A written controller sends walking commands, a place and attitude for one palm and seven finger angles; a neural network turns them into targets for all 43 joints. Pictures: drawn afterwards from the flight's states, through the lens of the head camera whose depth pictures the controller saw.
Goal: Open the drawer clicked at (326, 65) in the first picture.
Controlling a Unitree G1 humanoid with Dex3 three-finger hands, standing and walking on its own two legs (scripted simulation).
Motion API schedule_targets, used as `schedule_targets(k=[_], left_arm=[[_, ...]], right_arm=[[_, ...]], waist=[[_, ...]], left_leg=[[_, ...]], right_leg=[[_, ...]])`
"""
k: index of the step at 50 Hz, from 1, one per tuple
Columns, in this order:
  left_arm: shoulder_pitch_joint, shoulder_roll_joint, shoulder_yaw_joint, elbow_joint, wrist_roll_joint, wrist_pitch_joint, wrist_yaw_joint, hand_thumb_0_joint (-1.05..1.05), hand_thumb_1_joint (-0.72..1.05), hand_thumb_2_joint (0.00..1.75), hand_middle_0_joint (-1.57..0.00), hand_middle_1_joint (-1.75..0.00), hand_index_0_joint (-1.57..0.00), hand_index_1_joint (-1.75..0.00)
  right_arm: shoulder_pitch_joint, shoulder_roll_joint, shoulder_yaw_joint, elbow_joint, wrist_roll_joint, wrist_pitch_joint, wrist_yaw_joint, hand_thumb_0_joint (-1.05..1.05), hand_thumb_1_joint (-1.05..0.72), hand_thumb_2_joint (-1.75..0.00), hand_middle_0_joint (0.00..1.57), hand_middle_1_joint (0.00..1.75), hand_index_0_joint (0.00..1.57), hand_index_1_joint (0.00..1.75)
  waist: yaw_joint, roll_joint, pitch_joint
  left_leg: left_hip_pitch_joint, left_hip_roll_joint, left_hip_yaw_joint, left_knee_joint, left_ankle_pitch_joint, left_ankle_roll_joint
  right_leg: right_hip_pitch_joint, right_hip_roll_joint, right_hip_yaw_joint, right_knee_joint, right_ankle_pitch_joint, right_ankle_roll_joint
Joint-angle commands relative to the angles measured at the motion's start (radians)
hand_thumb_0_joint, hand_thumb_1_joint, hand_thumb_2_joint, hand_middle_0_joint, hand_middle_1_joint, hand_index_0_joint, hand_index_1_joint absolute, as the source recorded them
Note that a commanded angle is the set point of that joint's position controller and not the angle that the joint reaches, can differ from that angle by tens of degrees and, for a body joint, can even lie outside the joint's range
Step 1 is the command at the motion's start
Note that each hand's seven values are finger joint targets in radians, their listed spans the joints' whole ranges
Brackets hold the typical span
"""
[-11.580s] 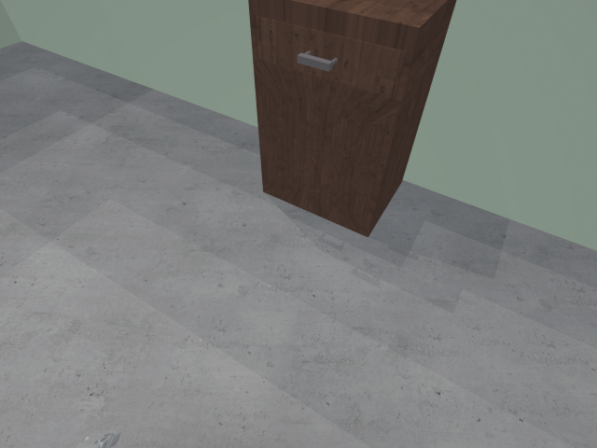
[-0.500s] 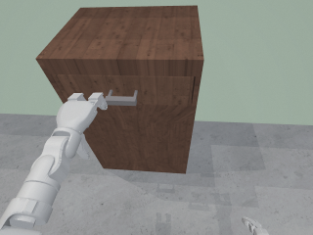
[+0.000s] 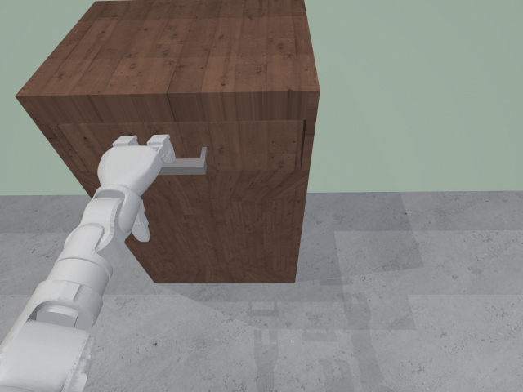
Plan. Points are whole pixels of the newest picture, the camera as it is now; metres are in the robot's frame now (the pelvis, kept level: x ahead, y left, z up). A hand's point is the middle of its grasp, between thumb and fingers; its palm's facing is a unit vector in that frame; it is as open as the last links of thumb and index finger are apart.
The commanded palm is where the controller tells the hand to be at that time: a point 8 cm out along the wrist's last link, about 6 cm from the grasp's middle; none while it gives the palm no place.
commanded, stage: move the hooked fingers above the handle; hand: left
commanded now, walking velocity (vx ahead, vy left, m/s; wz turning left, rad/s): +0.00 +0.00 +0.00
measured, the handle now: (180, 159) +0.57 +0.20 -0.01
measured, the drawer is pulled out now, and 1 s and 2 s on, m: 0.00 0.00 0.00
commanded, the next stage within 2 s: lower the fingers behind the handle in 1.26 s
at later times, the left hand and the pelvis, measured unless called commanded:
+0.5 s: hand (175, 160) +0.50 +0.18 +0.06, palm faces -0.04 -0.02 -1.00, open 13.8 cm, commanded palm +0.49 +0.19 +0.11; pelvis +0.00 +0.00 -0.01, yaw -1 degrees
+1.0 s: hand (173, 156) +0.52 +0.19 +0.04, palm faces -0.05 -0.03 -1.00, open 13.8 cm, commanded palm +0.51 +0.18 +0.11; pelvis +0.01 +0.01 -0.01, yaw -2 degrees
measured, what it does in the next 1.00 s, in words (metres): stands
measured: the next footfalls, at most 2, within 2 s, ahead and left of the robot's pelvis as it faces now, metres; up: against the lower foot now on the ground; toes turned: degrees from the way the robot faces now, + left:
none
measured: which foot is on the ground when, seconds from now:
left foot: down 0.00-1.00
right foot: down 0.00-1.00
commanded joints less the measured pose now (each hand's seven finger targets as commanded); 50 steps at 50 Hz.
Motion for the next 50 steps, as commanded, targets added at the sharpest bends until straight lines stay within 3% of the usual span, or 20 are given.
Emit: schedule_targets(k=[1,4,6,8,9,12,16,18,20,24,27,30,32,35,36,39,44,46,48,50], left_arm=[[-0.453,0.225,0.105,-0.147,0.002,-0.019,0.041,0.00,-0.50,0.30,-0.30,-1.20,-0.30,-1.20],[-0.504,0.196,0.079,-0.109,0.012,-0.023,0.060,0.00,-0.50,0.30,-0.30,-1.20,-0.30,-1.20],[-0.519,0.255,0.129,-0.042,0.021,-0.016,0.075,0.00,-0.50,0.30,-0.30,-1.20,-0.30,-1.20],[-0.592,0.214,0.080,-0.018,0.031,-0.006,0.092,0.00,-0.50,0.30,-0.30,-1.20,-0.30,-1.20],[-0.609,0.232,0.093,0.012,0.037,0.001,0.099,0.00,-0.50,0.30,-0.30,-1.20,-0.30,-1.20],[-0.677,0.252,0.096,0.036,0.042,0.004,0.108,0.00,-0.50,0.30,-0.30,-1.20,-0.30,-1.20],[-0.739,0.218,0.066,0.117,0.044,0.017,0.107,0.00,-0.50,0.30,-0.30,-1.20,-0.30,-1.20],[-0.768,0.238,0.073,0.148,0.050,0.020,0.108,0.00,-0.50,0.30,-0.30,-1.20,-0.30,-1.20],[-0.787,0.229,0.065,0.177,0.053,0.024,0.109,0.00,-0.50,0.30,-0.30,-1.20,-0.30,-1.20],[-0.803,0.285,0.112,0.209,0.069,0.024,0.122,0.00,-0.50,0.30,-0.30,-1.20,-0.30,-1.20],[-0.814,0.323,0.137,0.247,0.076,0.037,0.131,0.00,-0.50,0.30,-0.30,-1.20,-0.30,-1.20],[-0.822,0.288,0.108,0.263,0.080,0.053,0.132,0.00,-0.50,0.30,-0.30,-1.20,-0.30,-1.20],[-0.814,0.325,0.135,0.266,0.081,0.051,0.124,0.00,-0.50,0.30,-0.30,-1.20,-0.30,-1.20],[-0.820,0.319,0.135,0.213,0.080,0.036,0.117,0.00,-0.50,0.30,-0.30,-1.20,-0.30,-1.20],[-0.822,0.306,0.126,0.207,0.072,0.030,0.114,0.00,-0.50,0.30,-0.30,-1.20,-0.30,-1.20],[-0.781,0.341,0.157,0.216,0.072,0.024,0.115,0.00,-0.50,0.30,-0.30,-1.20,-0.30,-1.20],[-0.838,0.256,0.088,0.170,0.073,0.021,0.120,0.00,-0.50,0.30,-0.30,-1.20,-0.30,-1.20],[-0.859,0.218,0.063,0.164,0.058,0.020,0.117,0.00,-0.50,0.30,-0.30,-1.20,-0.30,-1.20],[-0.829,0.257,0.102,0.173,0.061,0.024,0.117,0.00,-0.50,0.30,-0.30,-1.20,-0.30,-1.20],[-0.835,0.202,0.061,0.168,0.062,0.031,0.118,0.00,-0.50,0.30,-0.30,-1.20,-0.30,-1.20]], right_arm=[[0.038,-0.143,-0.050,-0.097,-0.008,-0.024,-0.004,0.00,-0.90,-0.90,0.20,0.30,0.20,0.30],[0.054,-0.139,-0.051,-0.090,-0.007,-0.022,-0.001,0.00,-0.90,-0.90,0.20,0.30,0.20,0.30],[0.069,-0.149,-0.050,-0.083,-0.009,-0.019,-0.003,0.00,-0.90,-0.90,0.20,0.30,0.20,0.30],[0.082,-0.145,-0.051,-0.076,-0.006,-0.023,-0.001,0.00,-0.90,-0.90,0.20,0.30,0.20,0.30],[0.092,-0.149,-0.052,-0.069,-0.007,-0.024,-0.002,0.00,-0.90,-0.90,0.20,0.30,0.20,0.30],[0.118,-0.150,-0.052,-0.066,-0.009,-0.030,-0.004,0.00,-0.90,-0.90,0.20,0.30,0.20,0.30],[0.157,-0.155,-0.056,-0.046,-0.012,-0.036,-0.005,0.00,-0.90,-0.90,0.20,0.30,0.20,0.30],[0.176,-0.160,-0.057,-0.037,-0.012,-0.040,-0.005,0.00,-0.90,-0.90,0.20,0.30,0.20,0.30],[0.194,-0.159,-0.057,-0.033,-0.014,-0.043,-0.003,0.00,-0.90,-0.90,0.20,0.30,0.20,0.30],[0.225,-0.165,-0.059,-0.025,-0.021,-0.045,0.001,0.00,-0.90,-0.90,0.20,0.30,0.20,0.30],[0.244,-0.172,-0.058,-0.020,-0.023,-0.044,0.002,0.00,-0.90,-0.90,0.20,0.30,0.20,0.30],[0.257,-0.172,-0.062,-0.016,-0.025,-0.045,0.005,0.00,-0.90,-0.90,0.20,0.30,0.20,0.30],[0.267,-0.176,-0.062,-0.017,-0.024,-0.043,0.003,0.00,-0.90,-0.90,0.20,0.30,0.20,0.30],[0.271,-0.174,-0.068,-0.017,-0.027,-0.042,0.003,0.00,-0.90,-0.90,0.20,0.30,0.20,0.30],[0.274,-0.173,-0.065,-0.014,-0.030,-0.042,0.003,0.00,-0.90,-0.90,0.20,0.30,0.20,0.30],[0.274,-0.176,-0.066,-0.010,-0.027,-0.038,0.001,0.00,-0.90,-0.90,0.20,0.30,0.20,0.30],[0.274,-0.170,-0.071,-0.003,-0.027,-0.037,0.007,0.00,-0.90,-0.90,0.20,0.30,0.20,0.30],[0.277,-0.168,-0.071,0.001,-0.029,-0.038,0.010,0.00,-0.90,-0.90,0.20,0.30,0.20,0.30],[0.278,-0.171,-0.074,0.003,-0.030,-0.034,0.011,0.00,-0.90,-0.90,0.20,0.30,0.20,0.30],[0.270,-0.164,-0.073,0.000,-0.031,-0.031,0.014,0.00,-0.90,-0.90,0.20,0.30,0.20,0.30]], waist=[[-0.010,-0.043,-0.334],[-0.028,-0.040,-0.325],[-0.026,-0.055,-0.310],[-0.053,-0.046,-0.311],[-0.057,-0.043,-0.308],[-0.065,-0.025,-0.374],[-0.102,-0.047,-0.368],[-0.109,-0.032,-0.380],[-0.113,-0.013,-0.383],[-0.105,0.019,-0.439],[-0.112,-0.006,-0.450],[-0.121,0.009,-0.459],[-0.116,-0.001,-0.482],[-0.112,0.046,-0.507],[-0.119,0.021,-0.510],[-0.110,0.020,-0.485],[-0.131,0.072,-0.477],[-0.145,0.050,-0.477],[-0.127,0.068,-0.494],[-0.133,0.069,-0.491]], left_leg=[[0.266,-0.068,-0.001,-0.001,0.332,0.056],[0.251,-0.068,0.001,0.012,0.324,0.057],[0.216,-0.067,-0.001,0.010,0.293,0.054],[0.215,-0.065,0.000,0.015,0.262,0.056],[0.206,-0.064,0.001,0.017,0.250,0.056],[0.202,-0.066,0.002,0.033,0.259,0.058],[0.186,-0.062,0.000,0.051,0.261,0.059],[0.178,-0.060,-0.001,0.057,0.254,0.060],[0.167,-0.061,0.000,0.068,0.267,0.059],[0.148,-0.058,0.003,0.089,0.312,0.056],[0.109,-0.056,0.006,0.103,0.338,0.056],[0.122,-0.052,0.007,0.108,0.349,0.056],[0.120,-0.051,0.005,0.108,0.358,0.056],[0.162,-0.046,0.006,0.115,0.389,0.055],[0.164,-0.047,0.002,0.116,0.407,0.058],[0.153,-0.045,0.004,0.112,0.397,0.057],[0.222,-0.039,-0.011,0.115,0.432,0.051],[0.240,-0.038,-0.015,0.118,0.445,0.052],[0.257,-0.037,-0.020,0.121,0.466,0.049],[0.262,-0.037,-0.022,0.124,0.481,0.048]], right_leg=[[0.025,0.062,-0.012,-0.060,0.408,-0.033],[-0.005,0.061,-0.009,-0.051,0.414,-0.030],[-0.013,0.063,-0.009,-0.049,0.370,-0.032],[-0.051,0.063,-0.007,-0.052,0.343,-0.028],[-0.060,0.063,-0.004,-0.053,0.331,-0.028],[-0.044,0.063,0.004,-0.042,0.351,-0.026],[-0.082,0.068,0.000,-0.038,0.351,-0.022],[-0.098,0.069,0.004,-0.033,0.348,-0.021],[-0.112,0.072,0.002,-0.023,0.359,-0.023],[-0.103,0.076,0.003,0.001,0.400,-0.025],[-0.087,0.077,0.003,0.014,0.449,-0.020],[-0.110,0.082,0.000,0.013,0.444,-0.021],[-0.092,0.083,0.000,0.017,0.450,-0.020],[-0.106,0.087,0.000,0.017,0.454,-0.022],[-0.095,0.087,-0.001,0.013,0.473,-0.022],[-0.101,0.089,-0.005,0.012,0.464,-0.021],[-0.172,0.095,-0.018,0.013,0.426,-0.026],[-0.174,0.095,-0.019,0.007,0.430,-0.025],[-0.176,0.096,-0.020,0.013,0.436,-0.026],[-0.186,0.096,-0.024,0.018,0.439,-0.026]])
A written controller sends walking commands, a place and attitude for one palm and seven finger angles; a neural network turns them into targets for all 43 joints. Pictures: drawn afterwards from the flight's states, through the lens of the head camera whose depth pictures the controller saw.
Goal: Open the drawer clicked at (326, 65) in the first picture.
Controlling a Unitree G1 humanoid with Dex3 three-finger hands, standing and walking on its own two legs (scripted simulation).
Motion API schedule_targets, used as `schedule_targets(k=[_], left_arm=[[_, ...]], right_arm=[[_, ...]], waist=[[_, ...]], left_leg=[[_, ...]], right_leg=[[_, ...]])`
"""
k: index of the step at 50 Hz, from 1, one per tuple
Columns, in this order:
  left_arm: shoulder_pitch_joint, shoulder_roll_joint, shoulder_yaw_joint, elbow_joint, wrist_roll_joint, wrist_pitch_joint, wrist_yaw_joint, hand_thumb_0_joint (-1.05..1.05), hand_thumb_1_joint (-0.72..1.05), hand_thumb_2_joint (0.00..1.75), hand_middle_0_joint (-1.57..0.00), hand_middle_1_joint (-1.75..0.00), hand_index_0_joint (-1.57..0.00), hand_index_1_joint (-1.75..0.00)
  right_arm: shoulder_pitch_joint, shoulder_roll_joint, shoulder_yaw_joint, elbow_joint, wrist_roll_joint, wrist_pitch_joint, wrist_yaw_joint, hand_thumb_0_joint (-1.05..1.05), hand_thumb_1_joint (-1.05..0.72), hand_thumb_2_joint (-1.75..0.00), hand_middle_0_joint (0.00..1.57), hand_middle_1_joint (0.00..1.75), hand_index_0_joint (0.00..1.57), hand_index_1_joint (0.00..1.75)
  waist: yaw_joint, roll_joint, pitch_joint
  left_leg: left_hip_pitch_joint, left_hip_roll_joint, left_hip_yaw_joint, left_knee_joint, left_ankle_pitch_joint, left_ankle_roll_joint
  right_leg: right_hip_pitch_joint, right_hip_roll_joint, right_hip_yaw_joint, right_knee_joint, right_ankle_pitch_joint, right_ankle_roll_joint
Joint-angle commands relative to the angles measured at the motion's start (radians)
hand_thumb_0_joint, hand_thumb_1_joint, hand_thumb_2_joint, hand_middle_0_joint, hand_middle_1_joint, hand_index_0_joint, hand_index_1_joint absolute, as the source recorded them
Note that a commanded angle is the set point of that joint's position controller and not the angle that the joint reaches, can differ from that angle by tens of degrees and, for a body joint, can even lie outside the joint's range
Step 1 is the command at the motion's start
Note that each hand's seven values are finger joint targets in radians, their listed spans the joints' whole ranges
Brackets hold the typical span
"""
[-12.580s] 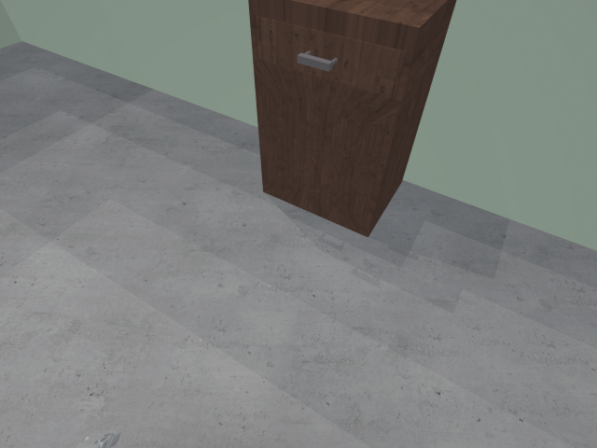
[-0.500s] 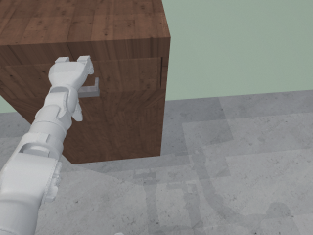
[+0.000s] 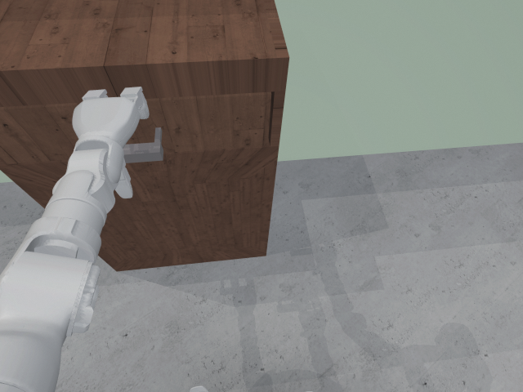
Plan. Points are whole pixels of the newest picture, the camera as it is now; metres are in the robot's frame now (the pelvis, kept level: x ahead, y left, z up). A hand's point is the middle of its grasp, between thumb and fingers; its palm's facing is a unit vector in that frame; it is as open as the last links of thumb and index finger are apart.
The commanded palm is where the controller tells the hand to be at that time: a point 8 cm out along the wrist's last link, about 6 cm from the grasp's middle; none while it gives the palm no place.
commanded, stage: move the hooked fingers above the handle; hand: left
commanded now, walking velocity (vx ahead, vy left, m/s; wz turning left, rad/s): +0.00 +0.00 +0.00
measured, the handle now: (130, 144) +0.55 +0.20 +0.00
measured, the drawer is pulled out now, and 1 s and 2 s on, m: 0.00 0.00 0.00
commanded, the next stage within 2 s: lower the fingers behind the handle in 0.26 s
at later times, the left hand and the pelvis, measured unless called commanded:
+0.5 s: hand (122, 149) +0.49 +0.19 +0.06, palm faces -0.06 -0.02 -1.00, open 13.8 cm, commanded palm +0.48 +0.19 +0.11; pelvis +0.00 -0.01 +0.00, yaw +1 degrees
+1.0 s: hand (135, 160) +0.50 +0.18 +0.02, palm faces -0.06 -0.03 -1.00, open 13.8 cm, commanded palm +0.48 +0.19 +0.07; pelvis -0.01 +0.00 -0.01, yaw +0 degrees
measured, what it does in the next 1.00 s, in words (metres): stands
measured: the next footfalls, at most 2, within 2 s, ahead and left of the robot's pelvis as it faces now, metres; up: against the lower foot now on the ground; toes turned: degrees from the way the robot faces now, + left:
none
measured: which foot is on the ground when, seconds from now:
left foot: down 0.00-1.00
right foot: down 0.00-1.00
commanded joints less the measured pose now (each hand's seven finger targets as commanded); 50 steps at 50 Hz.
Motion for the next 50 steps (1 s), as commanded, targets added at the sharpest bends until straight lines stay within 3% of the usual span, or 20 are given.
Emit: schedule_targets(k=[1,4,6,9,11,13,14,16,18,21,25,26,31,34,37,40,43,44,48,50], left_arm=[[-0.509,0.161,0.023,-0.221,-0.009,0.004,0.040,0.00,-0.50,0.30,-0.30,-1.20,-0.30,-1.20],[-0.480,0.219,0.068,-0.186,0.002,0.023,0.050,0.00,-0.50,0.30,-0.30,-1.20,-0.30,-1.20],[-0.458,0.256,0.103,-0.194,0.001,0.026,0.053,0.00,-0.50,0.30,-0.30,-1.20,-0.30,-1.20],[-0.414,0.203,0.061,-0.178,0.011,0.043,0.051,0.00,-0.50,0.30,-0.30,-1.20,-0.30,-1.20],[-0.442,0.167,0.030,-0.185,0.001,0.044,0.042,0.00,-0.50,0.30,-0.30,-1.20,-0.30,-1.20],[-0.435,0.217,0.066,-0.205,-0.004,0.037,0.034,0.00,-0.50,0.30,-0.30,-1.20,-0.30,-1.20],[-0.447,0.223,0.061,-0.201,-0.004,0.035,0.030,0.00,-0.50,0.30,-0.30,-1.20,-0.30,-1.20],[-0.487,0.208,0.044,-0.214,-0.005,0.018,0.026,0.00,-0.50,0.30,-0.30,-1.20,-0.30,-1.20],[-0.481,0.226,0.059,-0.238,-0.004,0.000,0.028,0.00,-0.50,0.30,-0.30,-1.20,-0.30,-1.20],[-0.462,0.192,0.032,-0.170,-0.007,-0.002,0.029,0.00,-0.50,0.30,-0.30,-1.20,-0.30,-1.20],[-0.457,0.194,0.033,-0.168,-0.001,-0.007,0.038,0.00,-0.50,0.30,-0.30,-1.20,-0.30,-1.20],[-0.463,0.191,0.033,-0.154,-0.005,-0.010,0.037,0.00,-0.50,0.30,-0.30,-1.20,-0.30,-1.20],[-0.485,0.270,0.091,-0.178,0.011,-0.028,0.063,0.00,-0.50,0.30,-0.30,-1.20,-0.30,-1.20],[-0.468,0.234,0.072,-0.163,0.018,-0.023,0.084,0.00,-0.50,0.30,-0.30,-1.20,-0.30,-1.20],[-0.445,0.258,0.098,-0.139,0.019,-0.008,0.098,0.00,-0.50,0.30,-0.30,-1.20,-0.30,-1.20],[-0.478,0.205,0.051,-0.139,0.025,0.007,0.104,0.00,-0.50,0.30,-0.30,-1.20,-0.30,-1.20],[-0.470,0.215,0.070,-0.157,0.022,0.002,0.106,0.00,-0.50,0.30,-0.30,-1.20,-0.30,-1.20],[-0.472,0.203,0.061,-0.150,0.023,0.002,0.107,0.00,-0.50,0.30,-0.30,-1.20,-0.30,-1.20],[-0.440,0.257,0.106,-0.128,0.032,0.003,0.121,0.00,-0.50,0.30,-0.30,-1.20,-0.30,-1.20],[-0.428,0.214,0.074,-0.101,0.037,0.013,0.128,0.00,-0.50,0.30,-0.30,-1.20,-0.30,-1.20]], right_arm=[[0.142,-0.172,-0.061,-0.046,-0.007,-0.010,-0.004,0.00,-0.90,-0.90,0.20,0.30,0.20,0.30],[0.127,-0.176,-0.056,-0.053,-0.004,-0.002,-0.006,0.00,-0.90,-0.90,0.20,0.30,0.20,0.30],[0.120,-0.175,-0.052,-0.066,-0.006,0.000,-0.008,0.00,-0.90,-0.90,0.20,0.30,0.20,0.30],[0.100,-0.170,-0.052,-0.079,0.000,0.005,-0.007,0.00,-0.90,-0.90,0.20,0.30,0.20,0.30],[0.099,-0.169,-0.051,-0.081,0.001,0.005,-0.008,0.00,-0.90,-0.90,0.20,0.30,0.20,0.30],[0.095,-0.175,-0.054,-0.084,0.003,0.005,-0.013,0.00,-0.90,-0.90,0.20,0.30,0.20,0.30],[0.093,-0.175,-0.050,-0.085,0.005,0.006,-0.017,0.00,-0.90,-0.90,0.20,0.30,0.20,0.30],[0.094,-0.172,-0.049,-0.079,0.005,0.000,-0.023,0.00,-0.90,-0.90,0.20,0.30,0.20,0.30],[0.093,-0.170,-0.052,-0.082,0.005,-0.003,-0.025,0.00,-0.90,-0.90,0.20,0.30,0.20,0.30],[0.101,-0.170,-0.047,-0.068,0.007,-0.007,-0.026,0.00,-0.90,-0.90,0.20,0.30,0.20,0.30],[0.109,-0.170,-0.050,-0.067,0.005,-0.014,-0.025,0.00,-0.90,-0.90,0.20,0.30,0.20,0.30],[0.114,-0.170,-0.049,-0.064,0.004,-0.015,-0.025,0.00,-0.90,-0.90,0.20,0.30,0.20,0.30],[0.122,-0.174,-0.050,-0.064,-0.001,-0.023,-0.030,0.00,-0.90,-0.90,0.20,0.30,0.20,0.30],[0.128,-0.172,-0.055,-0.057,-0.005,-0.029,-0.025,0.00,-0.90,-0.90,0.20,0.30,0.20,0.30],[0.136,-0.177,-0.056,-0.054,-0.006,-0.029,-0.023,0.00,-0.90,-0.90,0.20,0.30,0.20,0.30],[0.138,-0.175,-0.057,-0.047,-0.006,-0.030,-0.020,0.00,-0.90,-0.90,0.20,0.30,0.20,0.30],[0.146,-0.176,-0.061,-0.041,-0.011,-0.030,-0.019,0.00,-0.90,-0.90,0.20,0.30,0.20,0.30],[0.146,-0.174,-0.060,-0.039,-0.012,-0.031,-0.019,0.00,-0.90,-0.90,0.20,0.30,0.20,0.30],[0.144,-0.177,-0.054,-0.038,-0.013,-0.028,-0.023,0.00,-0.90,-0.90,0.20,0.30,0.20,0.30],[0.141,-0.172,-0.051,-0.041,-0.013,-0.029,-0.019,0.00,-0.90,-0.90,0.20,0.30,0.20,0.30]], waist=[[-0.023,0.058,-0.444],[-0.008,0.038,-0.419],[0.013,0.026,-0.454],[0.011,0.032,-0.410],[-0.006,0.001,-0.387],[0.003,0.003,-0.416],[-0.004,-0.007,-0.394],[-0.021,-0.031,-0.376],[-0.006,0.022,-0.409],[-0.027,-0.021,-0.341],[-0.019,0.011,-0.377],[-0.027,-0.020,-0.370],[-0.015,0.016,-0.429],[-0.020,0.041,-0.432],[-0.015,0.027,-0.452],[-0.032,0.044,-0.428],[-0.024,0.053,-0.474],[-0.030,0.051,-0.461],[-0.016,0.043,-0.450],[-0.022,0.047,-0.425]], left_leg=[[0.492,-0.061,-0.026,0.013,0.555,0.045],[0.446,-0.067,-0.017,0.004,0.507,0.045],[0.434,-0.071,-0.010,0.006,0.539,0.047],[0.423,-0.071,-0.005,-0.002,0.510,0.044],[0.419,-0.071,-0.004,-0.007,0.496,0.047],[0.428,-0.075,0.000,-0.009,0.473,0.051],[0.407,-0.078,0.001,-0.014,0.446,0.052],[0.401,-0.077,-0.001,-0.016,0.427,0.055],[0.421,-0.082,-0.002,-0.012,0.430,0.053],[0.375,-0.080,-0.002,-0.010,0.394,0.052],[0.372,-0.081,0.000,0.002,0.388,0.051],[0.359,-0.082,-0.001,0.008,0.395,0.054],[0.328,-0.084,-0.002,0.030,0.395,0.054],[0.340,-0.078,-0.002,0.045,0.408,0.050],[0.322,-0.079,-0.004,0.052,0.416,0.050],[0.328,-0.074,-0.007,0.055,0.404,0.048],[0.358,-0.070,-0.016,0.063,0.433,0.046],[0.354,-0.070,-0.016,0.064,0.429,0.047],[0.309,-0.072,-0.013,0.070,0.425,0.047],[0.297,-0.072,-0.015,0.072,0.406,0.046]], right_leg=[[0.030,0.072,-0.037,-0.051,0.478,-0.032],[0.056,0.069,-0.034,-0.049,0.475,-0.031],[0.113,0.066,-0.029,-0.043,0.526,-0.033],[0.093,0.067,-0.033,-0.049,0.501,-0.031],[0.099,0.064,-0.032,-0.058,0.502,-0.030],[0.121,0.063,-0.021,-0.065,0.507,-0.027],[0.125,0.060,-0.021,-0.068,0.500,-0.025],[0.118,0.057,-0.017,-0.075,0.486,-0.023],[0.117,0.058,-0.012,-0.070,0.482,-0.026],[0.089,0.055,-0.016,-0.074,0.456,-0.025],[0.075,0.057,-0.012,-0.060,0.450,-0.026],[0.082,0.056,-0.011,-0.061,0.465,-0.025],[0.088,0.055,-0.002,-0.033,0.472,-0.025],[0.047,0.061,-0.010,-0.021,0.461,-0.025],[0.057,0.062,-0.010,-0.012,0.473,-0.024],[0.011,0.066,-0.016,-0.011,0.439,-0.026],[0.008,0.068,-0.020,-0.001,0.446,-0.028],[0.000,0.069,-0.021,-0.001,0.441,-0.028],[0.012,0.067,-0.020,0.011,0.454,-0.029],[-0.014,0.070,-0.026,0.013,0.425,-0.030]])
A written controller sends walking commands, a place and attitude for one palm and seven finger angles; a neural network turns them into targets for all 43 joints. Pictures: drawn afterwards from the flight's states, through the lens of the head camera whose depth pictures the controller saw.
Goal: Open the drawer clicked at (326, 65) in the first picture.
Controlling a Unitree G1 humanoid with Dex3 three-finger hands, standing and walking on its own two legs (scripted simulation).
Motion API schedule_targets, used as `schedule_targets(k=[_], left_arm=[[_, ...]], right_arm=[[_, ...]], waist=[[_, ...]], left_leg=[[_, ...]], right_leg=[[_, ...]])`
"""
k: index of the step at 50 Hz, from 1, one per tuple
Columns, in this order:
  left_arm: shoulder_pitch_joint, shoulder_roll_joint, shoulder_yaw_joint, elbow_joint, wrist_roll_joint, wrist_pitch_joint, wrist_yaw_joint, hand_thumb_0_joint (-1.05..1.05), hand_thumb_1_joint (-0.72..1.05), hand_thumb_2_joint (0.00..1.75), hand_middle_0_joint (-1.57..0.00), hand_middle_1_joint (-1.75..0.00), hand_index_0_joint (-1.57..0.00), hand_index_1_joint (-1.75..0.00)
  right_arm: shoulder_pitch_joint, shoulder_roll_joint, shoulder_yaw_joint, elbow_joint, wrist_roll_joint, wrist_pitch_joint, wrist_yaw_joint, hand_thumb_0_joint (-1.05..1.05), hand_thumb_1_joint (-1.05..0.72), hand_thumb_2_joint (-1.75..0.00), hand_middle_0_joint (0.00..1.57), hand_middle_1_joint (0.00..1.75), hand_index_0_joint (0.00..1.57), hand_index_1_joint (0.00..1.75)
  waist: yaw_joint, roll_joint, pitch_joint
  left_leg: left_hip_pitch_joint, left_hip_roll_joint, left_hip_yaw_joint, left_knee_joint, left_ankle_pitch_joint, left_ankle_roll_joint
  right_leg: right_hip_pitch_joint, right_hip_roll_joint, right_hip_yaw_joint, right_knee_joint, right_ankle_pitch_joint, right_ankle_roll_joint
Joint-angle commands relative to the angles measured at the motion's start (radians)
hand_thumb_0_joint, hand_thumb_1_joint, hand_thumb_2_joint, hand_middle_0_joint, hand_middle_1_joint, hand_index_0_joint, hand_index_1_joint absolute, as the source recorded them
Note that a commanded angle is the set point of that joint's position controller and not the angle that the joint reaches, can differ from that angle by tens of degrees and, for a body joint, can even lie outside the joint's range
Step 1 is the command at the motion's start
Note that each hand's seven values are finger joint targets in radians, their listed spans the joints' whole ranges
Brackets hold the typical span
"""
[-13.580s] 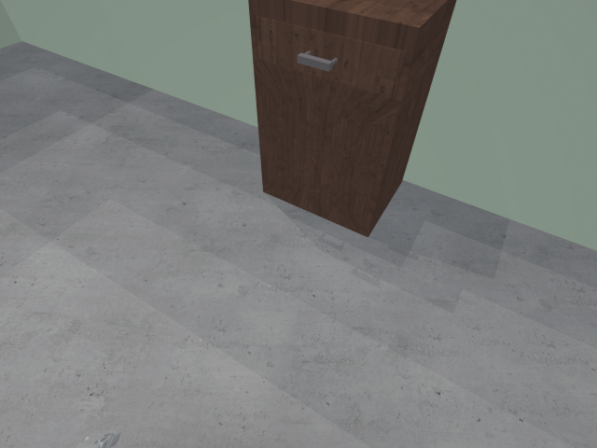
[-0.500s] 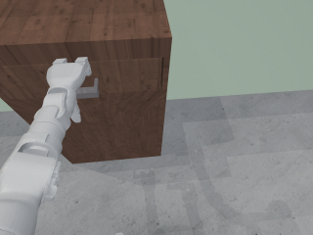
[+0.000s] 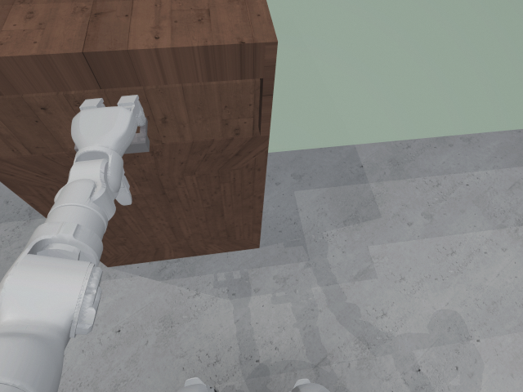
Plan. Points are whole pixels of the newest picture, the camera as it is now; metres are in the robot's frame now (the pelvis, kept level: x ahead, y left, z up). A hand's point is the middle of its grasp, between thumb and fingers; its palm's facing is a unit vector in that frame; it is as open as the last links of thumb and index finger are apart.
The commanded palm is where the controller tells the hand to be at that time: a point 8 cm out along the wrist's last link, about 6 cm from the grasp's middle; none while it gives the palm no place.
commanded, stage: lower the fingers behind the handle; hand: left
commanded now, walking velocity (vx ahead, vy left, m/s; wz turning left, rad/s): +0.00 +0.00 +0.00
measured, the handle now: (114, 135) +0.56 +0.21 +0.01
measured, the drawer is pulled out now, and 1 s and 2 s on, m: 0.00 0.00 0.00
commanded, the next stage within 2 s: close the thumb around the handle in 0.96 s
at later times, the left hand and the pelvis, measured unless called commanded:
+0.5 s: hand (117, 154) +0.51 +0.20 +0.02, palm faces -0.04 -0.02 -1.00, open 13.9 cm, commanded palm +0.49 +0.19 +0.05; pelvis -0.01 +0.01 -0.01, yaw +0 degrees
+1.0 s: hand (115, 170) +0.50 +0.21 -0.01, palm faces -0.04 -0.03 -1.00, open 13.9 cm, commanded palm +0.48 +0.20 +0.05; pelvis -0.02 +0.01 -0.02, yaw +0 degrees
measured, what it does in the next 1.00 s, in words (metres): stands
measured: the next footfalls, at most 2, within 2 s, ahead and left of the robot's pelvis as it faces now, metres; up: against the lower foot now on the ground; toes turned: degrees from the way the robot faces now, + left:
none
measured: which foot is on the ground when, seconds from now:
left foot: down 0.00-1.00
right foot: down 0.00-1.00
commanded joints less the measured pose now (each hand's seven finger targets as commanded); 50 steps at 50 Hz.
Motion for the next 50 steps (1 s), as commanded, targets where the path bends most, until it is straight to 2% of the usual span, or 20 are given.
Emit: schedule_targets(k=[1,4,7,9,14,16,17,19,21,23,25,28,32,34,39,41,42,45,47,50], left_arm=[[-0.457,0.226,0.041,-0.155,-0.001,0.016,0.053,0.00,-0.50,0.30,-0.30,-1.20,-0.30,-1.20],[-0.456,0.252,0.057,-0.180,0.002,0.013,0.056,0.00,-0.50,0.30,-0.30,-1.20,-0.30,-1.20],[-0.421,0.255,0.057,-0.110,0.009,0.030,0.059,0.00,-0.50,0.30,-0.30,-1.20,-0.30,-1.20],[-0.443,0.203,0.012,-0.107,0.010,0.040,0.057,0.00,-0.50,0.30,-0.30,-1.20,-0.30,-1.20],[-0.450,0.164,-0.019,-0.078,0.010,0.056,0.049,0.00,-0.50,0.30,-0.30,-1.20,-0.30,-1.20],[-0.449,0.189,0.000,-0.057,0.008,0.060,0.043,0.00,-0.50,0.30,-0.30,-1.20,-0.30,-1.20],[-0.451,0.191,-0.004,-0.059,0.012,0.061,0.040,0.00,-0.50,0.30,-0.30,-1.20,-0.30,-1.20],[-0.441,0.153,-0.030,-0.049,0.015,0.064,0.032,0.00,-0.50,0.30,-0.30,-1.20,-0.30,-1.20],[-0.450,0.164,-0.021,-0.047,0.010,0.061,0.027,0.00,-0.50,0.30,-0.30,-1.20,-0.30,-1.20],[-0.408,0.180,-0.011,-0.029,0.017,0.064,0.022,0.00,-0.50,0.30,-0.30,-1.20,-0.30,-1.20],[-0.413,0.134,-0.045,-0.036,0.018,0.064,0.020,0.00,-0.50,0.30,-0.30,-1.20,-0.30,-1.20],[-0.402,0.171,-0.022,-0.006,0.018,0.070,0.017,0.00,-0.50,0.30,-0.30,-1.20,-0.30,-1.20],[-0.449,0.177,-0.022,-0.078,0.018,0.061,0.017,0.00,-0.50,0.30,-0.30,-1.20,-0.30,-1.20],[-0.432,0.165,-0.023,-0.087,0.007,0.056,0.015,0.00,-0.50,0.30,-0.30,-1.20,-0.30,-1.20],[-0.507,0.274,0.059,-0.213,-0.002,-0.022,0.040,0.00,-0.50,0.30,-0.30,-1.20,-0.30,-1.20],[-0.497,0.266,0.061,-0.207,0.007,-0.030,0.065,0.00,-0.50,0.30,-0.30,-1.20,-0.30,-1.20],[-0.480,0.224,0.030,-0.178,0.010,-0.024,0.074,0.00,-0.50,0.30,-0.30,-1.20,-0.30,-1.20],[-0.495,0.238,0.043,-0.169,0.004,-0.001,0.099,0.00,-0.50,0.30,-0.30,-1.20,-0.30,-1.20],[-0.532,0.240,0.039,-0.200,0.007,0.005,0.105,0.00,-0.50,0.30,-0.30,-1.20,-0.30,-1.20],[-0.501,0.236,0.039,-0.158,0.006,0.032,0.102,0.00,-0.50,0.30,-0.30,-1.20,-0.30,-1.20]], right_arm=[[0.148,-0.173,-0.057,-0.043,-0.005,-0.015,-0.008,0.00,-0.90,-0.90,0.20,0.30,0.20,0.30],[0.151,-0.175,-0.059,-0.047,-0.007,-0.016,-0.009,0.00,-0.90,-0.90,0.20,0.30,0.20,0.30],[0.153,-0.179,-0.055,-0.043,-0.005,-0.012,-0.011,0.00,-0.90,-0.90,0.20,0.30,0.20,0.30],[0.150,-0.175,-0.054,-0.045,-0.004,-0.012,-0.010,0.00,-0.90,-0.90,0.20,0.30,0.20,0.30],[0.155,-0.175,-0.054,-0.049,-0.005,-0.010,-0.010,0.00,-0.90,-0.90,0.20,0.30,0.20,0.30],[0.160,-0.178,-0.051,-0.047,-0.005,-0.008,-0.012,0.00,-0.90,-0.90,0.20,0.30,0.20,0.30],[0.160,-0.178,-0.049,-0.052,-0.003,-0.007,-0.014,0.00,-0.90,-0.90,0.20,0.30,0.20,0.30],[0.158,-0.174,-0.049,-0.055,-0.004,-0.007,-0.012,0.00,-0.90,-0.90,0.20,0.30,0.20,0.30],[0.163,-0.176,-0.049,-0.051,-0.007,-0.007,-0.014,0.00,-0.90,-0.90,0.20,0.30,0.20,0.30],[0.161,-0.178,-0.046,-0.060,-0.004,-0.005,-0.015,0.00,-0.90,-0.90,0.20,0.30,0.20,0.30],[0.160,-0.171,-0.046,-0.063,-0.005,-0.007,-0.013,0.00,-0.90,-0.90,0.20,0.30,0.20,0.30],[0.162,-0.177,-0.041,-0.060,-0.004,-0.005,-0.017,0.00,-0.90,-0.90,0.20,0.30,0.20,0.30],[0.166,-0.174,-0.046,-0.065,-0.006,-0.009,-0.018,0.00,-0.90,-0.90,0.20,0.30,0.20,0.30],[0.163,-0.171,-0.045,-0.067,-0.006,-0.010,-0.017,0.00,-0.90,-0.90,0.20,0.30,0.20,0.30],[0.161,-0.171,-0.047,-0.059,-0.012,-0.027,-0.028,0.00,-0.90,-0.90,0.20,0.30,0.20,0.30],[0.160,-0.169,-0.048,-0.047,-0.016,-0.032,-0.026,0.00,-0.90,-0.90,0.20,0.30,0.20,0.30],[0.159,-0.166,-0.049,-0.046,-0.015,-0.034,-0.025,0.00,-0.90,-0.90,0.20,0.30,0.20,0.30],[0.163,-0.175,-0.050,-0.035,-0.016,-0.036,-0.017,0.00,-0.90,-0.90,0.20,0.30,0.20,0.30],[0.165,-0.175,-0.052,-0.033,-0.019,-0.035,-0.013,0.00,-0.90,-0.90,0.20,0.30,0.20,0.30],[0.165,-0.177,-0.051,-0.026,-0.017,-0.030,-0.013,0.00,-0.90,-0.90,0.20,0.30,0.20,0.30]], waist=[[-0.012,0.012,-0.401],[-0.002,0.044,-0.458],[-0.009,0.003,-0.413],[-0.020,0.033,-0.382],[-0.033,0.034,-0.387],[-0.037,0.003,-0.384],[-0.034,0.024,-0.388],[-0.038,0.018,-0.373],[-0.043,0.003,-0.377],[-0.030,0.016,-0.371],[-0.037,0.025,-0.360],[-0.041,-0.005,-0.345],[-0.036,0.052,-0.412],[-0.033,0.036,-0.407],[-0.023,0.070,-0.482],[-0.025,0.080,-0.475],[-0.032,0.081,-0.448],[-0.033,0.084,-0.450],[-0.032,0.119,-0.505],[-0.034,0.084,-0.474]], left_leg=[[0.381,-0.079,-0.008,0.002,0.424,0.052],[0.396,-0.079,-0.009,0.014,0.439,0.051],[0.351,-0.079,-0.009,0.020,0.411,0.052],[0.357,-0.077,-0.010,0.018,0.395,0.049],[0.359,-0.073,-0.017,0.034,0.379,0.050],[0.335,-0.072,-0.021,0.040,0.368,0.052],[0.331,-0.072,-0.020,0.042,0.362,0.051],[0.322,-0.072,-0.021,0.049,0.346,0.051],[0.308,-0.070,-0.024,0.056,0.342,0.053],[0.288,-0.072,-0.022,0.061,0.330,0.052],[0.283,-0.071,-0.021,0.067,0.311,0.052],[0.242,-0.070,-0.023,0.076,0.281,0.056],[0.292,-0.065,-0.029,0.083,0.296,0.052],[0.294,-0.063,-0.032,0.081,0.288,0.053],[0.303,-0.065,-0.037,0.096,0.291,0.057],[0.319,-0.061,-0.048,0.100,0.314,0.052],[0.313,-0.062,-0.048,0.100,0.307,0.050],[0.315,-0.062,-0.046,0.096,0.309,0.049],[0.354,-0.062,-0.048,0.100,0.343,0.047],[0.342,-0.062,-0.046,0.095,0.351,0.047]], right_leg=[[0.081,0.059,-0.028,-0.070,0.454,-0.024],[0.085,0.058,-0.023,-0.057,0.469,-0.023],[0.066,0.058,-0.024,-0.053,0.447,-0.020],[0.021,0.060,-0.030,-0.055,0.410,-0.023],[-0.019,0.061,-0.032,-0.044,0.376,-0.024],[-0.014,0.060,-0.032,-0.038,0.373,-0.024],[-0.025,0.059,-0.031,-0.031,0.365,-0.024],[-0.045,0.061,-0.035,-0.029,0.344,-0.025],[-0.045,0.059,-0.035,-0.021,0.347,-0.025],[-0.053,0.059,-0.035,-0.012,0.334,-0.027],[-0.077,0.061,-0.037,-0.012,0.311,-0.027],[-0.085,0.060,-0.037,-0.002,0.295,-0.025],[-0.096,0.061,-0.037,0.008,0.285,-0.027],[-0.091,0.063,-0.039,0.003,0.275,-0.027],[-0.062,0.062,-0.024,0.012,0.294,-0.024],[-0.089,0.065,-0.036,0.020,0.284,-0.028],[-0.112,0.066,-0.039,0.019,0.270,-0.027],[-0.108,0.067,-0.040,0.013,0.275,-0.027],[-0.102,0.068,-0.039,0.017,0.296,-0.028],[-0.089,0.068,-0.043,0.010,0.311,-0.027]])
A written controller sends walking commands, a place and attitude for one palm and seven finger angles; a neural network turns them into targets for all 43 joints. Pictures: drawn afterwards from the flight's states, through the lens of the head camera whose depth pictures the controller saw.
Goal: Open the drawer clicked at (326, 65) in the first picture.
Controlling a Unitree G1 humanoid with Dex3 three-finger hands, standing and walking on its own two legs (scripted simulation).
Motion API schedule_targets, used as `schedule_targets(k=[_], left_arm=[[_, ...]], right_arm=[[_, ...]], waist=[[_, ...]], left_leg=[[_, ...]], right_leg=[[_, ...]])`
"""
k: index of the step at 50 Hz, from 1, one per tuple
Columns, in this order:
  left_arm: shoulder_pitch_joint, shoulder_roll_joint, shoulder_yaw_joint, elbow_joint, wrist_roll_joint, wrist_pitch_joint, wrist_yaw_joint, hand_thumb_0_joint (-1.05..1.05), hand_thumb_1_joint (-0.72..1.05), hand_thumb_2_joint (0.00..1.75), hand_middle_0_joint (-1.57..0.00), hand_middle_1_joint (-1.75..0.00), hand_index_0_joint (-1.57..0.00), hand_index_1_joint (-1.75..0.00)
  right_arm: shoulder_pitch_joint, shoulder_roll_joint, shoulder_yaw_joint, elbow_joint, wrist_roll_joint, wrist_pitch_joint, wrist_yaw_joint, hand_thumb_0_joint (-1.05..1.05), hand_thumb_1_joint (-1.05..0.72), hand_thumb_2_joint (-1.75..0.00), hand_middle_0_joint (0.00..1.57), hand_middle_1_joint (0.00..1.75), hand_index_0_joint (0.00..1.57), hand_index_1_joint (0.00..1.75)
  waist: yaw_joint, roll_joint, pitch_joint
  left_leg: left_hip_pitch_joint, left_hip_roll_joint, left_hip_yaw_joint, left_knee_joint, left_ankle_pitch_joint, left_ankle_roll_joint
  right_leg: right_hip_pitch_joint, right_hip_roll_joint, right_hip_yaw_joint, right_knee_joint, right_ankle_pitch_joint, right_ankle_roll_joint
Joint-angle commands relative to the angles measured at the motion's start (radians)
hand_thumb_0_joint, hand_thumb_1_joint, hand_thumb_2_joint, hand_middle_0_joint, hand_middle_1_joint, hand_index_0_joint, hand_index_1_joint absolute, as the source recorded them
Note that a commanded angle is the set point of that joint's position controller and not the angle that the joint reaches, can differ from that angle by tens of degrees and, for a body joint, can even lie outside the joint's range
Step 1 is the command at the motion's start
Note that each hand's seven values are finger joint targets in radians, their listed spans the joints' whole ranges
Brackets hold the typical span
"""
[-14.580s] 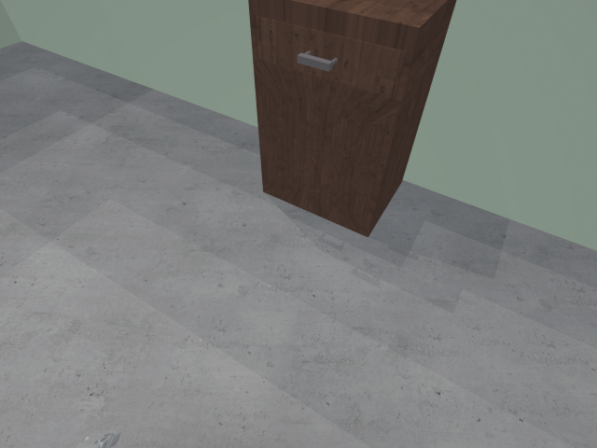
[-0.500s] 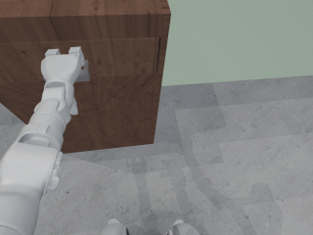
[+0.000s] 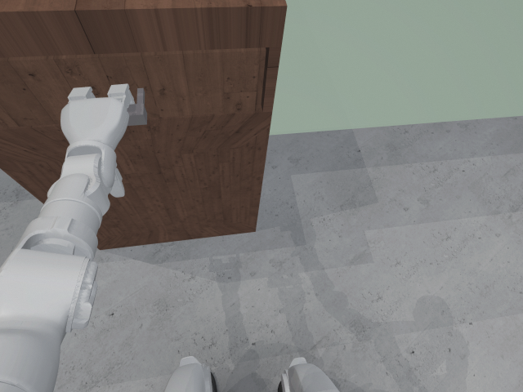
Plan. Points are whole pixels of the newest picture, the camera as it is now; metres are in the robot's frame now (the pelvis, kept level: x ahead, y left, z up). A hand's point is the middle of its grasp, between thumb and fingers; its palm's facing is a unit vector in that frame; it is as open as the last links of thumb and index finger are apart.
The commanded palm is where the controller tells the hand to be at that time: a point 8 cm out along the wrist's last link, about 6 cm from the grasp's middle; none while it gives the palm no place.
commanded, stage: close the thumb around the handle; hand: left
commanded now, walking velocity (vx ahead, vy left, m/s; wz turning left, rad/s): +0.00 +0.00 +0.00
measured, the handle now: (109, 106) +0.58 +0.20 +0.04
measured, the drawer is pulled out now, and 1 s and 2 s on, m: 0.00 0.00 0.09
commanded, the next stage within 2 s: pull the drawer open in 0.76 s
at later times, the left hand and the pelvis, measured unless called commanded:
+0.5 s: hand (114, 140) +0.52 +0.19 +0.02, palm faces -0.06 -0.03 -1.00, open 8.7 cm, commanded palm +0.51 +0.19 +0.07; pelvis +0.01 +0.00 +0.00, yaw +0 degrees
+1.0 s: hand (115, 142) +0.52 +0.19 +0.02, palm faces -0.06 -0.03 -1.00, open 5.9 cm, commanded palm +0.49 +0.18 +0.07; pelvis +0.02 -0.01 +0.01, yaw +0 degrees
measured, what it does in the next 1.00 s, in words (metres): stands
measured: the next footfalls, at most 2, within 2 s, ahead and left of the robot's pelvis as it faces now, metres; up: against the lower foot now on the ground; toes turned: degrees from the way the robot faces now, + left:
none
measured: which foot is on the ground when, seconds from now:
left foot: down 0.00-1.00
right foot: down 0.00-1.00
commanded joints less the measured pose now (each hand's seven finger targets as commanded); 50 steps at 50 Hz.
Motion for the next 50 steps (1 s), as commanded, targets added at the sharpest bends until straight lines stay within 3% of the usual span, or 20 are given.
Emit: schedule_targets(k=[1,3,7,9,12,14,16,18,21,24,25,28,29,32,36,37,42,46,48,50], left_arm=[[-0.504,0.197,0.026,-0.196,-0.008,0.024,0.037,0.00,-0.50,0.30,-0.30,-1.20,-0.30,-1.20],[-0.493,0.183,0.020,-0.205,-0.009,0.025,0.030,0.00,-0.50,0.30,-0.30,-1.20,-0.30,-1.20],[-0.457,0.201,0.039,-0.185,-0.011,0.022,0.021,0.00,-0.28,0.40,-0.32,-1.22,-0.32,-1.22],[-0.450,0.170,0.015,-0.172,-0.005,0.024,0.026,0.00,-0.16,0.44,-0.32,-1.24,-0.32,-1.24],[-0.453,0.199,0.035,-0.179,-0.001,0.021,0.030,0.00,0.00,0.52,-0.34,-1.25,-0.34,-1.25],[-0.452,0.153,0.005,-0.180,-0.009,0.021,0.028,0.00,0.12,0.56,-0.34,-1.27,-0.34,-1.27],[-0.443,0.207,0.049,-0.183,-0.014,0.016,0.027,0.00,0.23,0.61,-0.35,-1.28,-0.35,-1.28],[-0.449,0.175,0.018,-0.179,-0.008,0.017,0.026,0.00,0.34,0.66,-0.36,-1.29,-0.36,-1.29],[-0.447,0.192,0.035,-0.174,-0.012,0.017,0.027,0.00,0.51,0.73,-0.37,-1.31,-0.37,-1.31],[-0.442,0.218,0.047,-0.173,-0.006,0.020,0.027,0.00,0.68,0.80,-0.38,-1.33,-0.38,-1.33],[-0.424,0.179,0.022,-0.166,-0.008,0.024,0.024,0.00,0.73,0.83,-0.39,-1.33,-0.39,-1.33],[-0.457,0.178,0.020,-0.186,-0.009,0.019,0.022,0.00,0.90,0.90,-0.40,-1.35,-0.40,-1.35],[-0.453,0.160,0.007,-0.189,-0.010,0.020,0.022,0.00,0.90,0.90,-0.40,-1.35,-0.40,-1.35],[-0.437,0.178,0.031,-0.209,-0.014,0.012,0.018,0.00,0.90,0.90,-0.40,-1.35,-0.40,-1.35],[-0.417,0.155,0.019,-0.211,-0.019,0.012,0.020,0.00,0.90,0.90,-0.40,-1.35,-0.40,-1.35],[-0.423,0.136,0.002,-0.213,-0.018,0.012,0.021,0.00,0.90,0.90,-0.40,-1.35,-0.40,-1.35],[-0.425,0.172,0.027,-0.229,-0.017,0.008,0.023,0.00,0.90,0.90,-0.40,-1.35,-0.40,-1.35],[-0.336,0.093,-0.003,-0.249,-0.029,0.005,0.019,0.00,0.90,0.90,-0.40,-1.35,-0.40,-1.35],[-0.275,0.128,0.035,-0.274,-0.034,-0.002,0.018,0.00,0.90,0.90,-0.40,-1.35,-0.40,-1.35],[-0.228,0.090,0.010,-0.281,-0.035,0.000,0.016,0.00,0.90,0.90,-0.40,-1.35,-0.40,-1.35]], right_arm=[[0.169,-0.185,-0.063,-0.030,-0.004,-0.009,-0.009,0.00,-0.90,-0.90,0.20,0.30,0.20,0.30],[0.171,-0.186,-0.067,-0.029,-0.004,-0.008,-0.008,0.00,-0.90,-0.90,0.20,0.30,0.20,0.30],[0.166,-0.186,-0.063,-0.033,-0.002,-0.003,-0.011,0.00,-0.90,-0.90,0.20,0.30,0.20,0.30],[0.159,-0.182,-0.062,-0.039,-0.001,-0.002,-0.011,0.00,-0.90,-0.90,0.20,0.30,0.20,0.30],[0.160,-0.185,-0.062,-0.040,-0.001,-0.004,-0.012,0.00,-0.90,-0.90,0.20,0.30,0.20,0.30],[0.158,-0.180,-0.066,-0.042,-0.002,-0.005,-0.011,0.00,-0.90,-0.90,0.20,0.30,0.20,0.30],[0.160,-0.185,-0.065,-0.039,-0.003,-0.004,-0.013,0.00,-0.90,-0.90,0.20,0.30,0.20,0.30],[0.160,-0.181,-0.065,-0.039,-0.001,-0.003,-0.013,0.00,-0.90,-0.90,0.20,0.30,0.20,0.30],[0.160,-0.183,-0.065,-0.037,-0.001,-0.003,-0.013,0.00,-0.90,-0.90,0.20,0.30,0.20,0.30],[0.161,-0.184,-0.063,-0.037,0.000,-0.002,-0.014,0.00,-0.90,-0.90,0.20,0.30,0.20,0.30],[0.159,-0.180,-0.064,-0.043,0.001,-0.001,-0.013,0.00,-0.90,-0.90,0.20,0.30,0.20,0.30],[0.162,-0.182,-0.068,-0.036,0.001,-0.002,-0.013,0.00,-0.90,-0.90,0.20,0.30,0.20,0.30],[0.163,-0.179,-0.068,-0.039,-0.001,-0.002,-0.013,0.00,-0.90,-0.90,0.20,0.30,0.20,0.30],[0.165,-0.181,-0.070,-0.039,-0.003,-0.001,-0.011,0.00,-0.90,-0.90,0.20,0.30,0.20,0.30],[0.159,-0.176,-0.071,-0.037,-0.002,-0.002,-0.009,0.00,-0.90,-0.90,0.20,0.30,0.20,0.30],[0.158,-0.177,-0.073,-0.037,-0.001,-0.002,-0.010,0.00,-0.90,-0.90,0.20,0.30,0.20,0.30],[0.159,-0.180,-0.072,-0.033,-0.002,-0.003,-0.010,0.00,-0.90,-0.90,0.20,0.30,0.20,0.30],[0.149,-0.170,-0.079,-0.038,-0.004,-0.004,0.000,0.00,-0.90,-0.90,0.20,0.30,0.20,0.30],[0.146,-0.173,-0.082,-0.042,-0.003,-0.002,0.002,0.00,-0.90,-0.90,0.20,0.30,0.20,0.30],[0.135,-0.168,-0.081,-0.050,-0.001,0.001,0.004,0.00,-0.90,-0.90,0.20,0.30,0.20,0.30]], waist=[[-0.025,0.093,-0.471],[-0.020,0.105,-0.477],[-0.014,0.075,-0.453],[-0.018,0.066,-0.423],[-0.012,0.071,-0.445],[-0.023,0.071,-0.441],[-0.013,0.052,-0.461],[-0.020,0.058,-0.445],[-0.020,0.036,-0.448],[-0.012,0.053,-0.451],[-0.015,0.050,-0.444],[-0.023,0.067,-0.453],[-0.022,0.067,-0.462],[-0.011,0.062,-0.497],[-0.008,0.062,-0.470],[-0.017,0.055,-0.470],[-0.009,0.062,-0.482],[0.012,0.072,-0.486],[0.037,0.064,-0.515],[0.041,0.051,-0.476]], left_leg=[[0.536,-0.063,-0.029,-0.058,0.400,0.030],[0.568,-0.060,-0.032,-0.061,0.423,0.027],[0.541,-0.063,-0.025,-0.065,0.417,0.031],[0.521,-0.066,-0.021,-0.070,0.393,0.032],[0.523,-0.066,-0.022,-0.069,0.396,0.030],[0.533,-0.065,-0.017,-0.065,0.405,0.032],[0.528,-0.066,-0.019,-0.060,0.419,0.033],[0.515,-0.067,-0.014,-0.058,0.418,0.032],[0.505,-0.070,-0.013,-0.056,0.415,0.036],[0.499,-0.070,-0.008,-0.055,0.412,0.034],[0.502,-0.073,-0.009,-0.058,0.413,0.034],[0.525,-0.067,-0.012,-0.052,0.428,0.033],[0.529,-0.069,-0.012,-0.053,0.429,0.033],[0.542,-0.068,-0.012,-0.049,0.464,0.033],[0.540,-0.068,-0.011,-0.054,0.460,0.031],[0.544,-0.067,-0.012,-0.056,0.452,0.032],[0.542,-0.069,-0.010,-0.057,0.465,0.032],[0.594,-0.065,-0.009,-0.063,0.528,0.027],[0.598,-0.067,-0.003,-0.065,0.549,0.028],[0.583,-0.069,0.001,-0.078,0.537,0.027]], right_leg=[[0.065,0.066,-0.032,-0.119,0.346,-0.041],[0.057,0.067,-0.035,-0.122,0.349,-0.042],[0.081,0.065,-0.031,-0.126,0.365,-0.039],[0.075,0.065,-0.032,-0.131,0.352,-0.040],[0.087,0.063,-0.029,-0.125,0.356,-0.039],[0.084,0.063,-0.029,-0.130,0.369,-0.039],[0.109,0.063,-0.025,-0.124,0.390,-0.039],[0.101,0.061,-0.024,-0.123,0.400,-0.037],[0.117,0.061,-0.021,-0.124,0.408,-0.036],[0.123,0.060,-0.020,-0.121,0.415,-0.036],[0.120,0.062,-0.022,-0.124,0.412,-0.036],[0.098,0.061,-0.020,-0.121,0.411,-0.036],[0.104,0.062,-0.021,-0.123,0.410,-0.036],[0.129,0.061,-0.019,-0.117,0.449,-0.035],[0.134,0.063,-0.020,-0.121,0.449,-0.037],[0.124,0.062,-0.020,-0.125,0.442,-0.034],[0.143,0.061,-0.016,-0.121,0.465,-0.034],[0.149,0.065,-0.024,-0.125,0.487,-0.039],[0.190,0.064,-0.019,-0.125,0.529,-0.037],[0.204,0.064,-0.025,-0.131,0.527,-0.038]])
